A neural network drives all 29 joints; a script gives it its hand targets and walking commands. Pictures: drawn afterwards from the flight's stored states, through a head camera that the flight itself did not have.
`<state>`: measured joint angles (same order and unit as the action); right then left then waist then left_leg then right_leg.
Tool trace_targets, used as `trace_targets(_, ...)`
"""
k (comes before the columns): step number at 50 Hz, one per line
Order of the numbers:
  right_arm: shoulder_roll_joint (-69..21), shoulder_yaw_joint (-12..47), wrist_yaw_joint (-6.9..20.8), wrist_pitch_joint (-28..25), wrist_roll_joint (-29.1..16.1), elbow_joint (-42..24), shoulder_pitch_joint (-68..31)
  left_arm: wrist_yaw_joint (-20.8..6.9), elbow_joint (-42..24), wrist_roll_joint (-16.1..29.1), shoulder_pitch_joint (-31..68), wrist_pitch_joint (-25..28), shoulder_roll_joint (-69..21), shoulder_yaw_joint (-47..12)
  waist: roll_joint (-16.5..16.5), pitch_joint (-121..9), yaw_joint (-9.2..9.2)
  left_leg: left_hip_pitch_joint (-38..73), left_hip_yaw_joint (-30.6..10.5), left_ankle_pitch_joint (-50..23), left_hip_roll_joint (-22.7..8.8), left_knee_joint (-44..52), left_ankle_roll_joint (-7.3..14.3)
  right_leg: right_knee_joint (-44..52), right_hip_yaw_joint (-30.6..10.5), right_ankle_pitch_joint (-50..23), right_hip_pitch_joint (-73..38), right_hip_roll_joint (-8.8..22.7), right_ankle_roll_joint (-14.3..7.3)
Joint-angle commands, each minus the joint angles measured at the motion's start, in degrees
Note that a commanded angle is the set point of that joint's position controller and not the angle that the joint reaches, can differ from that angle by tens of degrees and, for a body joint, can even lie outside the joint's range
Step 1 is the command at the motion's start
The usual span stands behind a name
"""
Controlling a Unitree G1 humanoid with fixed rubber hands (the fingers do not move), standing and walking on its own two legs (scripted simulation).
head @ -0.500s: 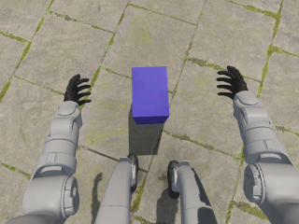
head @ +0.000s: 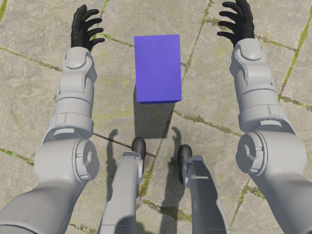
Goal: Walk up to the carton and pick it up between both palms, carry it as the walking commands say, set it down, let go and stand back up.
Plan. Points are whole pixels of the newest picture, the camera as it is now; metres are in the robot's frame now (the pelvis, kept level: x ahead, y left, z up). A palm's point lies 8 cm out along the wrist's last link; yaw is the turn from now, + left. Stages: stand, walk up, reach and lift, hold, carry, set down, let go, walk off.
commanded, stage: reach and lift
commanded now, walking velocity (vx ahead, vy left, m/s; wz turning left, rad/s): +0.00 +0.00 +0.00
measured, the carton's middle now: (158, 75) +0.51 +0.04 -0.52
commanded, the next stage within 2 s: none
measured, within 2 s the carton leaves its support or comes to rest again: neither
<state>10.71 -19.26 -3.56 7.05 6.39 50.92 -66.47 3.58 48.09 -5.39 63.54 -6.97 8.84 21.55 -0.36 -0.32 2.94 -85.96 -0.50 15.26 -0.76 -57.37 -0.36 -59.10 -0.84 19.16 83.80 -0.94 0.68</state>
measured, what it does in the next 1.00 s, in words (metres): lowers itself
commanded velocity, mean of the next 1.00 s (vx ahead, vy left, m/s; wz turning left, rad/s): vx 0.00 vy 0.00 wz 0.00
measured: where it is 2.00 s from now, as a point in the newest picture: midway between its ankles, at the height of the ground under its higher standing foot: (161, 167)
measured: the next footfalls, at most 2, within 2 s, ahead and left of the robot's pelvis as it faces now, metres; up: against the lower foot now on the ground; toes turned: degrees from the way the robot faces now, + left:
none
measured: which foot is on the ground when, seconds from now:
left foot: down 0.00-1.00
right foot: down 0.00-1.00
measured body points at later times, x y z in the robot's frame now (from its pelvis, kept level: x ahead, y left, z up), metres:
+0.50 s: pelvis -0.02 +0.00 -0.10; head +0.32 +0.01 +0.20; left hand +0.51 +0.20 -0.23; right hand +0.54 -0.14 -0.23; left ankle +0.07 +0.12 -0.63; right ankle +0.05 -0.12 -0.63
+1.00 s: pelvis -0.04 +0.00 -0.23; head +0.32 +0.01 +0.04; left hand +0.51 +0.20 -0.38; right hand +0.53 -0.14 -0.38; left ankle +0.07 +0.12 -0.63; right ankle +0.05 -0.12 -0.63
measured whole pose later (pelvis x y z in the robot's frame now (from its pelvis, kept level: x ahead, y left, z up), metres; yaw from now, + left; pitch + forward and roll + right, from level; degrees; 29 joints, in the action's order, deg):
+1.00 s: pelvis -0.04 +0.00 -0.23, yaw +0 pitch +46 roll +0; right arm 16.6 -10.6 -7.3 7.2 -3.7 59.7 -80.5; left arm 7.6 58.4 4.5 78.5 -6.1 15.4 13.6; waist -0.8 7.9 2.2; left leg -126.6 -2.1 28.6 2.1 -109.6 -1.8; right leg -112.3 -2.3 34.1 123.7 -3.7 2.5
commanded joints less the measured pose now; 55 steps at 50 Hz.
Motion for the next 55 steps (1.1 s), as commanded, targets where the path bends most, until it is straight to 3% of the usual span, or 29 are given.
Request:
trace_targets(1, 4.12, -1.64, -0.26, -1.62, 1.40, -6.10, -11.26, -0.11, -6.35, -1.24, 10.89, 1.53, 4.20, 1.69, -1.08, -62.20, -0.25, 39.46, 0.81, -30.11, 4.54, -0.91, -1.22, 2.28, 1.97, -26.37, -24.86, -4.84, 1.48)
trace_targets(7, 1.84, -1.98, 0.30, -2.11, 2.36, -8.71, -9.86, -0.81, -7.88, -3.02, 9.69, 1.92, 2.78, 3.29, -0.56, -61.80, 0.05, 34.80, 1.25, -30.63, 4.79, -2.06, -1.54, 0.90, 2.19, -26.96, -21.26, -4.91, 1.74)
trace_targets(15, 1.82, -1.43, -0.14, -1.49, 1.90, -5.15, -13.78, -0.62, -3.57, -1.97, 13.07, 1.91, 4.01, 3.22, -1.54, -56.46, -0.01, 18.74, 2.90, -15.83, 5.49, -10.02, -2.08, -7.99, 2.76, -14.67, -10.84, -5.15, 1.98)
trace_targets(19, 3.04, -0.46, -0.95, -0.84, 0.71, -3.93, -16.25, 0.29, -2.53, -0.09, 15.55, 1.50, 5.48, 1.65, -1.25, -59.22, -0.17, 15.38, 3.75, -11.83, 5.85, -15.97, -2.62, -14.06, 3.72, -10.46, -6.76, -5.42, 2.29)
trace_targets(31, 6.94, 3.83, -3.26, 0.45, -4.45, -5.78, -22.25, 3.20, -4.62, 5.16, 21.11, 0.23, 9.48, -3.67, -0.76, -67.75, 0.02, 10.15, 4.62, -11.40, 5.83, -31.50, -3.05, -29.57, 4.65, -9.74, -0.72, -5.54, 2.46)
trace_targets(46, 10.96, 7.89, -3.83, -0.74, -9.47, 2.13, -28.26, 4.09, 3.88, 9.41, 28.16, 1.71, 11.99, -7.32, -1.00, -58.75, 0.12, 0.76, 4.21, -4.77, 4.37, -44.30, -2.50, -42.62, 4.28, -1.99, 10.75, -4.06, 1.89)
trace_targets(55, 12.94, 11.02, -3.59, -2.19, -12.82, 5.83, -32.15, 4.08, 7.35, 11.99, 32.23, 3.30, 13.63, -9.55, -0.74, -55.63, 0.46, -0.14, 3.24, -5.25, 3.40, -51.25, -2.13, -49.20, 3.67, -1.23, 14.22, -3.63, 1.86)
